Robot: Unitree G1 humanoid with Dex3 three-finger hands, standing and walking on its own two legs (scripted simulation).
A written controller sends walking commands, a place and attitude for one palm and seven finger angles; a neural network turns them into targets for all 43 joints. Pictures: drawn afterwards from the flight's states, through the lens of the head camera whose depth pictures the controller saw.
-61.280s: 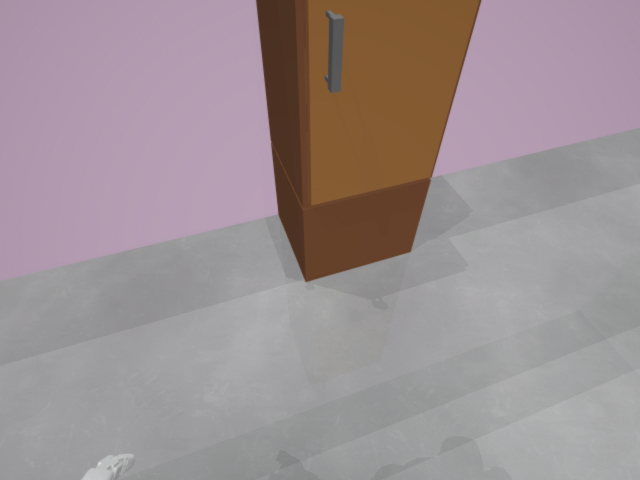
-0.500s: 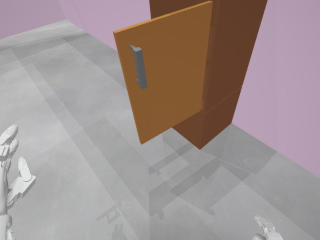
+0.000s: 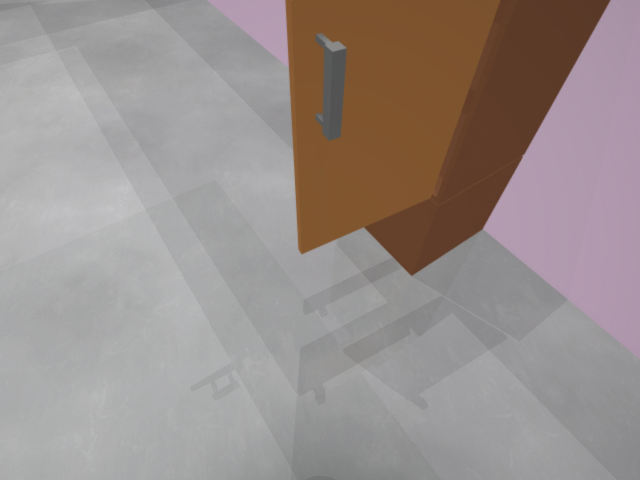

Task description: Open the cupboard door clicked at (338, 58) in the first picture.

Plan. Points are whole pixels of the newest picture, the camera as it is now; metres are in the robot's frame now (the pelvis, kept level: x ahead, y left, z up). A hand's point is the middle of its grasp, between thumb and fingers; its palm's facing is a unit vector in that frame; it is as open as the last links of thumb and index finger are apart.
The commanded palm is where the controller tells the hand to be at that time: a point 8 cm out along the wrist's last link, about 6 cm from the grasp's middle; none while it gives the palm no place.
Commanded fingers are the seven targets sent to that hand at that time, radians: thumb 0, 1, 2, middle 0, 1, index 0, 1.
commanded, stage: let the arm hang, fingers relaxed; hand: left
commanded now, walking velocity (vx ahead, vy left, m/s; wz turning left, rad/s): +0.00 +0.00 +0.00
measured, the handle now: (326, 88) +0.65 +0.04 +0.13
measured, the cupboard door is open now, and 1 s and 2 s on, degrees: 84 84 84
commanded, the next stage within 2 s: look to check the result in 0.68 s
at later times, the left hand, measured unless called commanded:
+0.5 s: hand out of the picture +0.01 +0.20 -0.16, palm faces -0.01 -0.98 -0.20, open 7.3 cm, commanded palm none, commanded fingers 0.00 0.90 0.90 -0.20 -0.30 -0.20 -0.30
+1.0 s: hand out of the picture +0.00 +0.20 -0.16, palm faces -0.02 -0.98 -0.20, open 7.4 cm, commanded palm none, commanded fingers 0.00 0.90 0.90 -0.20 -0.30 -0.20 -0.30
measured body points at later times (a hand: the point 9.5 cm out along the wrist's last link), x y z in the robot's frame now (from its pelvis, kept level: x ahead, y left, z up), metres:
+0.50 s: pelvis -0.01 +0.03 +0.01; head +0.00 +0.02 +0.46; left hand +0.01 +0.25 -0.14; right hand -0.02 -0.19 -0.15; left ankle -0.02 +0.12 -0.73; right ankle -0.01 -0.08 -0.73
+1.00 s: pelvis -0.01 +0.03 +0.01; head +0.00 +0.02 +0.46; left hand +0.00 +0.25 -0.14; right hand -0.03 -0.19 -0.15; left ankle -0.02 +0.12 -0.73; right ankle -0.01 -0.08 -0.73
